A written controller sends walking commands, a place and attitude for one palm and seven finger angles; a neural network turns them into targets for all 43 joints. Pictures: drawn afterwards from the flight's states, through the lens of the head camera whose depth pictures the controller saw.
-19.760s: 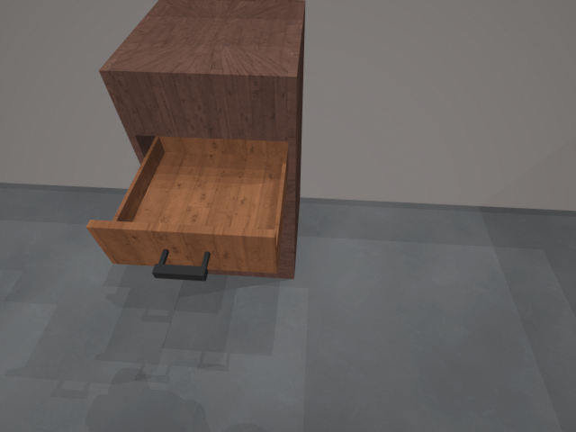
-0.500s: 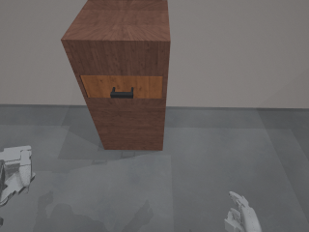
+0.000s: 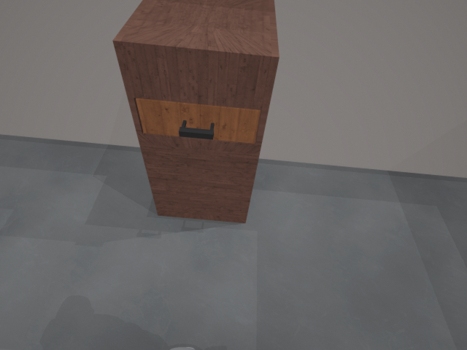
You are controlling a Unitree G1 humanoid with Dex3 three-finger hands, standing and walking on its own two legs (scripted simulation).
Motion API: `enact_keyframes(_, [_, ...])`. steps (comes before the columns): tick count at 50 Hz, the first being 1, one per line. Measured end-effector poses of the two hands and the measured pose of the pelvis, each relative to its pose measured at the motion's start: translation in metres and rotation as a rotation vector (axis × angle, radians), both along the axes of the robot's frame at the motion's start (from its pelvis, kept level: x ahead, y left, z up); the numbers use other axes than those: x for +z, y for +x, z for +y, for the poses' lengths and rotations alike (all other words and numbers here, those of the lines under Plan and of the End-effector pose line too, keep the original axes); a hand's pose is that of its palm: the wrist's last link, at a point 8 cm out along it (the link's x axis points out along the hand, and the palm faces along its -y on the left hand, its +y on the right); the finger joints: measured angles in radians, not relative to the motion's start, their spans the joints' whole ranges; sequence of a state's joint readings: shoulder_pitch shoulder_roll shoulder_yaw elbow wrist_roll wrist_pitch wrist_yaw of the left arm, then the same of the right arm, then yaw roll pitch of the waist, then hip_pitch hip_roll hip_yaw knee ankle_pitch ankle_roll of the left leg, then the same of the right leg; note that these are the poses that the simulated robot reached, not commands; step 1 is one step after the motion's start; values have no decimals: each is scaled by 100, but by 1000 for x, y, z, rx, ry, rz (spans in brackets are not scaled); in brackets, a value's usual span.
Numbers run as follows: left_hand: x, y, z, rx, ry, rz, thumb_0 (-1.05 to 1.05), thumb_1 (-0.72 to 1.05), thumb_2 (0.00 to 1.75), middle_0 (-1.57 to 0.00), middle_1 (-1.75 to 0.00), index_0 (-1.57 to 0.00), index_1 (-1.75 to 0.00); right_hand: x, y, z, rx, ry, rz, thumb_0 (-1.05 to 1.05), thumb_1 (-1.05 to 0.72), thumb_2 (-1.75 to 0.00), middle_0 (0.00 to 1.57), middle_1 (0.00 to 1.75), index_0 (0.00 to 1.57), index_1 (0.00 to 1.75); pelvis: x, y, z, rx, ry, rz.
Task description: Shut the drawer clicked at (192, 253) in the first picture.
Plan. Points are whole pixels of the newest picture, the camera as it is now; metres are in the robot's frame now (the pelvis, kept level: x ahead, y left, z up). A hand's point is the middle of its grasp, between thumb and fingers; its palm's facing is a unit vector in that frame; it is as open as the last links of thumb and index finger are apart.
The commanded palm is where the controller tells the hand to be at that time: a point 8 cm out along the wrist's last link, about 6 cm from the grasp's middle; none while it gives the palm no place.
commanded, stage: let the arm hang, fingers relaxed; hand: left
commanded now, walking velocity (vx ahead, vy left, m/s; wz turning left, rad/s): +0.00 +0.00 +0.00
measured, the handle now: (197, 128) +0.76 +0.14 -0.14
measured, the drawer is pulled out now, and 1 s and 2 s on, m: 0.00 0.00 0.00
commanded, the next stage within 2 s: look to check the result in 0.78 s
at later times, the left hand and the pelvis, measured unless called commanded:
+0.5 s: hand out of the picture -0.06 +0.17 -0.16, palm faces +0.03 -0.99 -0.16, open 7.1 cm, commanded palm none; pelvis -0.01 +0.01 +0.01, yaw -1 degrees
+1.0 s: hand out of the picture -0.05 +0.13 -0.16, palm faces +0.04 -0.98 -0.17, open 7.4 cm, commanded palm none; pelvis -0.01 -0.01 +0.01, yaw -1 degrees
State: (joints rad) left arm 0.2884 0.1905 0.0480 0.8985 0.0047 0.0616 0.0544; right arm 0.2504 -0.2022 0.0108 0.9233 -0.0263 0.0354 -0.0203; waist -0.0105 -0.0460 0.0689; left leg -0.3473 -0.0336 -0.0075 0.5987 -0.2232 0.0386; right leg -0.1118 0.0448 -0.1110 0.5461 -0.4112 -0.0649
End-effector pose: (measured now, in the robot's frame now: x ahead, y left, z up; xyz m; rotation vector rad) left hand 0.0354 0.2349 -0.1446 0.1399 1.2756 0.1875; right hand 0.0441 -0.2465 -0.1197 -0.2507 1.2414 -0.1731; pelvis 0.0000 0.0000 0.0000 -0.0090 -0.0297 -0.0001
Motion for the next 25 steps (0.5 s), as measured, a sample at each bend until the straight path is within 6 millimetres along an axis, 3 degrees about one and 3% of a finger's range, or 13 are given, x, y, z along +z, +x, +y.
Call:
enact_keyframes(6, [8, -86, 11, 34, -6, 233, 1, 91, 90, -83, -103, -83, -104, -6, -53, 26, -36, 50, 193, 1, -90, -90, 20, 30, 20, 30, 9, -6, 5, 4, -11, 14])
enact_keyframes(11, [20, -127, 9, 39, -8, 350, 1, 91, 90, -64, -81, -64, -81, -13, -72, 45, -76, 98, 223, 1, -90, -90, 20, 30, 20, 30, 12, -9, 12, -8, -8, 9])
enact_keyframes(17, [22, -131, -1, 38, -22, 344, 1, 91, 90, -41, -55, -41, -54, -19, -80, 57, -94, 130, 221, 1, -91, -90, 20, 30, 20, 30, 13, -12, 16, -16, -2, 3])
enact_keyframes(25, [12, -99, -20, 13, -56, 233, 0, 91, 90, -24, -36, -25, -35, -20, -85, 58, -116, 138, 197, 1, -91, -90, 20, 30, 20, 30, 13, -14, 14, -21, 5, -2])
